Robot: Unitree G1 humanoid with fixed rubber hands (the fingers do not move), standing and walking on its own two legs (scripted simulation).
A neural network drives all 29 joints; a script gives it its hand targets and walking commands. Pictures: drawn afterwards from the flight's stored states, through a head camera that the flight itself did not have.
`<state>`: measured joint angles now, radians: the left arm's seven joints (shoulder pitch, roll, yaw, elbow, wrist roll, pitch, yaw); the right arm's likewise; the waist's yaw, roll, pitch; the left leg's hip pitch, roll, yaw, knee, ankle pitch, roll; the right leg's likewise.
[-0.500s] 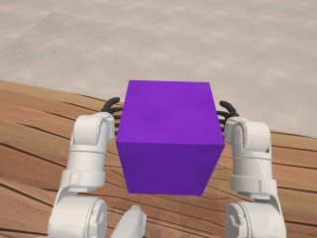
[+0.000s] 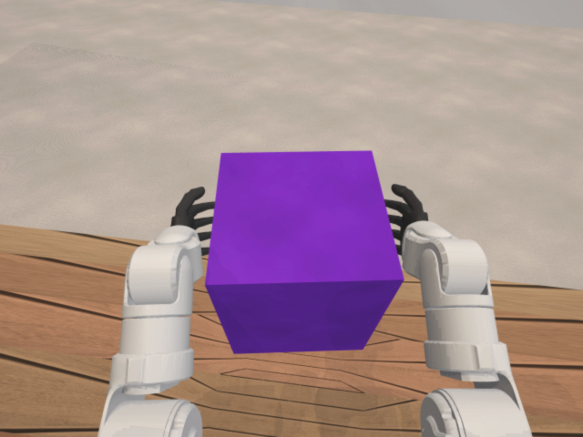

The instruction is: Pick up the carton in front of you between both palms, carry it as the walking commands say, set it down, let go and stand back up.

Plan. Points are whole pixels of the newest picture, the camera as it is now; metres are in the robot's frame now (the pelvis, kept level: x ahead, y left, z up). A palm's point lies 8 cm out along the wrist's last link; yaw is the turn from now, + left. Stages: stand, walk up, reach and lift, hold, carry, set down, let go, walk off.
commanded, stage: carry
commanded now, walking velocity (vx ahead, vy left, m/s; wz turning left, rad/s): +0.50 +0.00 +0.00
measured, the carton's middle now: (297, 259) +0.37 -0.01 +0.04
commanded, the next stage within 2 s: none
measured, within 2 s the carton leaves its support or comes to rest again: neither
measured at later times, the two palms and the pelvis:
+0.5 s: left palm (226, 158) +0.74 +0.14 -0.06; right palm (350, 168) +0.71 -0.16 -0.07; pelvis +0.37 +0.02 -0.18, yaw +0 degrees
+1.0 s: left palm (227, 139) +1.07 +0.18 -0.24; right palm (313, 134) +1.10 -0.11 -0.25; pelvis +0.74 -0.01 -0.33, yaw +0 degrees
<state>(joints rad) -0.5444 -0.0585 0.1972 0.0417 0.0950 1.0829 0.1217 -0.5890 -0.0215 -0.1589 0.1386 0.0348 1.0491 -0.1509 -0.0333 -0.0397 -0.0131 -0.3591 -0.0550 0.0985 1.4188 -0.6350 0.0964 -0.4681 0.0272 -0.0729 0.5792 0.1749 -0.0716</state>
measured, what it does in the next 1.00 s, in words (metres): goes down: left foot 0.13 m lower, then right foot 0.13 m lower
